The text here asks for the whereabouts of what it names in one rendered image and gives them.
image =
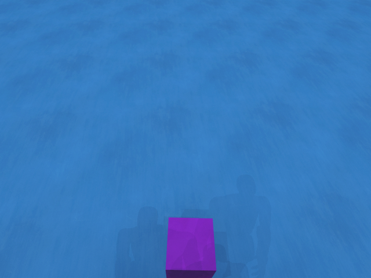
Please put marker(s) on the carton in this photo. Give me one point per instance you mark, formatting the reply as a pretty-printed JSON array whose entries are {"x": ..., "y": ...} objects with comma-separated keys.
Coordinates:
[{"x": 190, "y": 248}]

